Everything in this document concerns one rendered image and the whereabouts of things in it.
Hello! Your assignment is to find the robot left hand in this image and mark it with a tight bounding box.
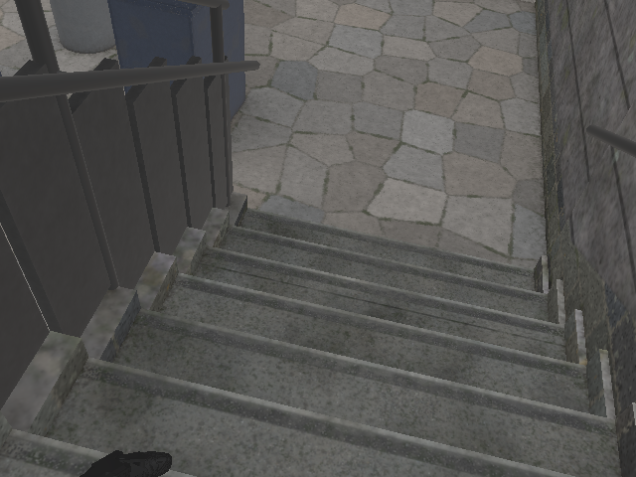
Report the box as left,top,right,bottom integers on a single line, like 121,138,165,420
80,450,172,477

